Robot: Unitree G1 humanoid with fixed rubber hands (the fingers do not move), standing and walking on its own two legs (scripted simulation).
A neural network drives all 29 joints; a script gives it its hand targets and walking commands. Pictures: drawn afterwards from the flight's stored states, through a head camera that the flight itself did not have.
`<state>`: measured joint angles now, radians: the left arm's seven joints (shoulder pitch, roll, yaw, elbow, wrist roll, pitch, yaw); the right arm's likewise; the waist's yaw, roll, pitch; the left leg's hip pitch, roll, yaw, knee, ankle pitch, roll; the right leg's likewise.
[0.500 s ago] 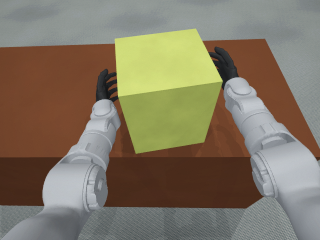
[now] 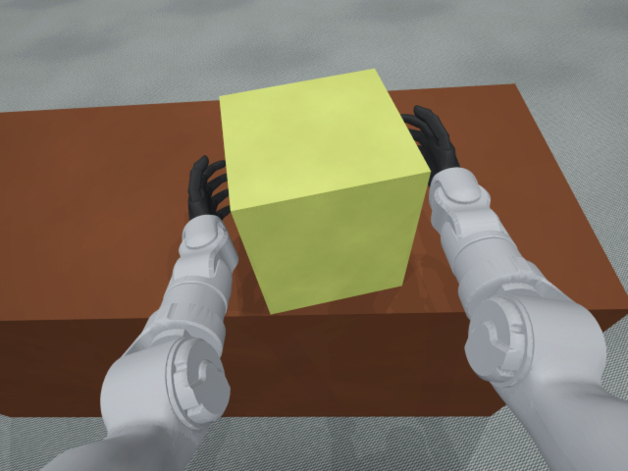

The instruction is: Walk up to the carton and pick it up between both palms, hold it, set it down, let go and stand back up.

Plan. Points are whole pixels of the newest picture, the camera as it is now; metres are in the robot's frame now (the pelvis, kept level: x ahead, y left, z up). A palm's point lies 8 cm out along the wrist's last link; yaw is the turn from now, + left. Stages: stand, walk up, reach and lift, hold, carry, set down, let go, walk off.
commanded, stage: reach and lift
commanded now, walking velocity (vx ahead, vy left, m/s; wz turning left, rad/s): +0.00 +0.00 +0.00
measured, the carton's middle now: (319, 199) +0.49 +0.05 +0.06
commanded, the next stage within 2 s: none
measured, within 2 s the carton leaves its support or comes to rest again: leaves its support in 0.86 s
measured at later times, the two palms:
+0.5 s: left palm (196, 227) +0.41 +0.20 +0.09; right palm (428, 170) +0.47 -0.09 +0.13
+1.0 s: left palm (199, 229) +0.40 +0.19 +0.09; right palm (436, 177) +0.46 -0.10 +0.13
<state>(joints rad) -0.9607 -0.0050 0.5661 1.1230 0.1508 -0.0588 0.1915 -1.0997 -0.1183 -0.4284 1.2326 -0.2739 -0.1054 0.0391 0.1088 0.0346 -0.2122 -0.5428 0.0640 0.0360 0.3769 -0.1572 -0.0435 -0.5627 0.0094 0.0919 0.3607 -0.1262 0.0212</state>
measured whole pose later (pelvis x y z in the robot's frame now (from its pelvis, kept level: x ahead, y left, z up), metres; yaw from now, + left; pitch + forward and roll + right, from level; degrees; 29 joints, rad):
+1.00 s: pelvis -0.01 +0.00 +0.00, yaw +0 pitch +15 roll +0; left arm -0.90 -0.04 0.51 1.02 0.18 0.01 0.24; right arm -1.04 -0.09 -0.50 1.24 -0.30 -0.17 0.04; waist 0.11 0.00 -0.19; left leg -0.48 0.07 0.04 0.38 -0.16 -0.04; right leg -0.49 0.01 0.09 0.35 -0.12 0.02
